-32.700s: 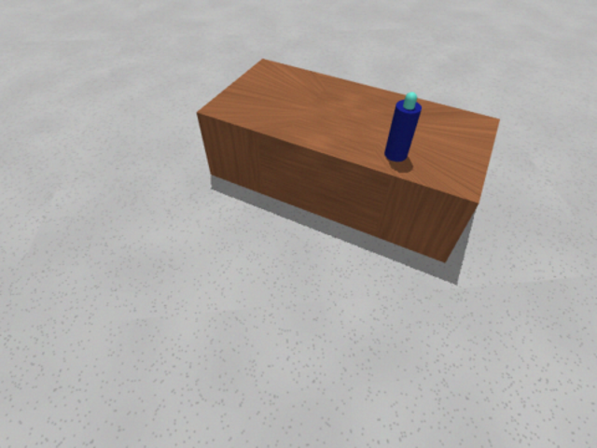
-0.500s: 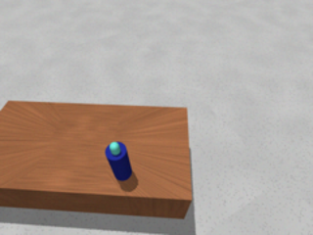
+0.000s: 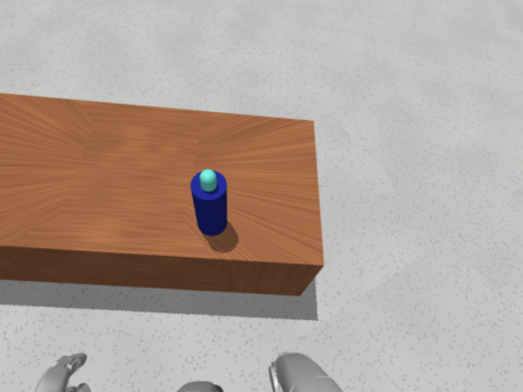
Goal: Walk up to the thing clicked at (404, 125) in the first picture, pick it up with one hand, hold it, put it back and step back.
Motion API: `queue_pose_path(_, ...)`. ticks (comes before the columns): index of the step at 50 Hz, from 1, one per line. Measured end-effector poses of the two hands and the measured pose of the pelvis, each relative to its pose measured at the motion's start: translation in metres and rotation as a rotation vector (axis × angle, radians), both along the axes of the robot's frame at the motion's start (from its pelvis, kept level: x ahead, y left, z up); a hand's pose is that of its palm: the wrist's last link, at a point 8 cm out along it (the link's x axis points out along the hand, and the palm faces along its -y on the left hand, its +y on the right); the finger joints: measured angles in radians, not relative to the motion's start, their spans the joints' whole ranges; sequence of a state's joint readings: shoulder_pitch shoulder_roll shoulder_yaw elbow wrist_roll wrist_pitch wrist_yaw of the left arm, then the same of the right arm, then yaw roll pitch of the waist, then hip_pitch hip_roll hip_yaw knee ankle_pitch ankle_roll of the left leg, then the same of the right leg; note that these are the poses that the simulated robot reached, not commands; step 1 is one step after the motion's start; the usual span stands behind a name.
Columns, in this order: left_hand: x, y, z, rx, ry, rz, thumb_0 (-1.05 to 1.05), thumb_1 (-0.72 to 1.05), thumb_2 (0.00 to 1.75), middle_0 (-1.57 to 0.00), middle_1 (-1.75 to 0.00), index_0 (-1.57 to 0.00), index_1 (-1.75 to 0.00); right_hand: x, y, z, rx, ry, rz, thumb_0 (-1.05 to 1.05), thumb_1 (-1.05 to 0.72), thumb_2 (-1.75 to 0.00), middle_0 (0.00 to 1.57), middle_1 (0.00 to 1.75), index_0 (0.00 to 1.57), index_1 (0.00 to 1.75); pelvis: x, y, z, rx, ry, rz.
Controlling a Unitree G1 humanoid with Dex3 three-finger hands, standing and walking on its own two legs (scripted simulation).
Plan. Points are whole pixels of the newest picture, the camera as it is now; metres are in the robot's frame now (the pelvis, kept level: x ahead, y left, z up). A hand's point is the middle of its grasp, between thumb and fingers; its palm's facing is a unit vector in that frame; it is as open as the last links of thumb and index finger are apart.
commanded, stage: step back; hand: left
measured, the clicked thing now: (210, 200) +0.56 +0.11 -0.28
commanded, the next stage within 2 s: none
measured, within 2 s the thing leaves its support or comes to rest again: neither
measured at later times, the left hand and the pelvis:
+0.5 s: hand out of the picture +0.03 +0.25 -0.13, palm faces -0.05 -0.91 -0.41, open 7.4 cm; pelvis -0.10 -0.01 +0.00, yaw -2 degrees
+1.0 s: hand out of the picture -0.16 +0.23 -0.16, palm faces -0.10 -0.90 -0.42, open 7.4 cm; pelvis -0.25 -0.04 -0.02, yaw -5 degrees
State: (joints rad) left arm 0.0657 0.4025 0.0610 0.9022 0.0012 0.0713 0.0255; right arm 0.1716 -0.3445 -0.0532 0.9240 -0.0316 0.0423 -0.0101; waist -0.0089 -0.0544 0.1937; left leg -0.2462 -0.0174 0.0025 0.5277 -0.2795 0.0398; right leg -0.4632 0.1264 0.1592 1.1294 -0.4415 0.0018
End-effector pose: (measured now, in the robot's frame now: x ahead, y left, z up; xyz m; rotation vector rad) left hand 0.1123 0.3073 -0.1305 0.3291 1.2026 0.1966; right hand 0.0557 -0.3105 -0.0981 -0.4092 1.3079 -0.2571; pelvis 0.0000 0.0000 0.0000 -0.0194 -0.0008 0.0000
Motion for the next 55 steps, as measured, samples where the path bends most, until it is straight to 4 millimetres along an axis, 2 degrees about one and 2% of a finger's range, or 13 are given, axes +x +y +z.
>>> queue_pose_path(5,-0.036,0.003,0.000,0.028,0.067,-0.020,0.01,0.90,0.90,-0.20,-0.30,-0.21,-0.30,0.008,0.005,-0.011,0.027,-0.107,-0.003,0.00,-0.90,-0.90,0.21,0.30,0.21,0.30,-0.017,0.001,-0.006,0.012,-0.017,-0.043)
queue_pose_path(10,-0.055,-0.005,0.003,0.059,0.047,-0.040,0.01,0.90,0.90,-0.20,-0.30,-0.21,-0.30,0.005,-0.001,-0.030,0.074,-0.178,-0.006,0.00,-0.90,-0.90,0.21,0.30,0.21,0.30,-0.038,-0.007,-0.018,0.025,-0.040,-0.074)
queue_pose_path(14,-0.069,-0.018,0.017,0.058,0.003,-0.048,0.01,0.90,0.90,-0.20,-0.30,-0.21,-0.30,-0.006,-0.005,-0.035,0.108,-0.188,-0.028,0.00,-0.90,-0.90,0.20,0.30,0.21,0.30,-0.052,-0.014,-0.014,0.005,-0.052,-0.060)
queue_pose_path(22,-0.082,-0.023,0.038,0.065,-0.082,-0.061,0.01,0.90,0.90,-0.20,-0.30,-0.21,-0.30,-0.043,-0.015,-0.020,0.079,-0.169,0.005,0.00,-0.90,-0.90,0.20,0.30,0.21,0.30,-0.087,-0.014,-0.001,0.055,-0.013,-0.062)
queue_pose_path(26,-0.089,-0.017,0.032,0.057,-0.128,-0.074,0.01,0.90,0.90,-0.20,-0.30,-0.21,-0.30,-0.068,-0.017,-0.020,0.036,-0.142,0.028,0.00,-0.90,-0.90,0.20,0.30,0.21,0.30,-0.110,-0.007,-0.007,0.034,-0.013,-0.030)
queue_pose_path(29,-0.101,-0.008,0.018,0.035,-0.150,-0.069,0.01,0.90,0.90,-0.20,-0.30,-0.21,-0.30,-0.089,-0.011,-0.021,0.009,-0.131,0.042,0.00,-0.90,-0.90,0.20,0.30,0.21,0.30,-0.128,-0.001,-0.017,0.030,-0.033,-0.006)
queue_pose_path(32,-0.121,-0.005,0.008,0.013,-0.127,-0.051,0.01,0.90,0.90,-0.20,-0.30,-0.21,-0.30,-0.114,-0.001,-0.014,0.014,-0.120,0.040,0.00,-0.91,-0.90,0.20,0.30,0.21,0.30,-0.145,0.001,-0.015,0.052,-0.053,-0.034)
queue_pose_path(35,-0.145,-0.007,0.008,-0.004,-0.082,-0.040,0.01,0.90,0.90,-0.20,-0.30,-0.21,-0.30,-0.136,0.002,-0.003,0.016,-0.116,0.035,0.00,-0.90,-0.90,0.20,0.30,0.21,0.30,-0.157,0.000,-0.007,0.005,-0.045,-0.019)
queue_pose_path(40,-0.190,-0.007,0.009,-0.001,-0.032,-0.029,0.01,0.90,0.90,-0.20,-0.30,-0.21,-0.30,-0.154,-0.006,0.006,0.008,-0.150,0.031,0.01,-0.90,-0.90,0.21,0.30,0.21,0.30,-0.181,-0.008,-0.002,0.003,-0.024,-0.057)
queue_pose_path(44,-0.224,-0.011,0.007,0.031,0.019,-0.045,0.01,0.90,0.90,-0.20,-0.30,-0.21,-0.30,-0.164,-0.020,0.001,0.009,-0.204,0.031,0.01,-0.90,-0.90,0.21,0.30,0.21,0.30,-0.207,-0.019,-0.008,0.012,-0.026,-0.091)
queue_pose_path(49,-0.262,-0.030,0.007,0.074,0.040,-0.063,0.01,0.90,0.90,-0.20,-0.30,-0.21,-0.30,-0.184,-0.049,-0.023,0.030,-0.257,0.016,0.00,-0.90,-0.90,0.21,0.30,0.21,0.30,-0.243,-0.037,-0.023,-0.013,-0.052,-0.104)
queue_pose_path(51,-0.279,-0.041,0.015,0.073,0.032,-0.061,0.01,0.90,0.90,-0.20,-0.30,-0.21,-0.30,-0.198,-0.055,-0.029,0.044,-0.245,-0.007,0.00,-0.90,-0.90,0.20,0.30,0.21,0.30,-0.254,-0.043,-0.021,-0.015,-0.053,-0.081)
queue_pose_path(55,-0.302,-0.052,0.033,0.083,0.024,-0.057,0.01,0.90,0.90,-0.20,-0.30,-0.21,-0.30,-0.230,-0.058,-0.027,0.078,-0.207,-0.035,0.00,-0.90,-0.90,0.20,0.30,0.21,0.30,-0.270,-0.049,-0.008,0.060,-0.032,-0.105)
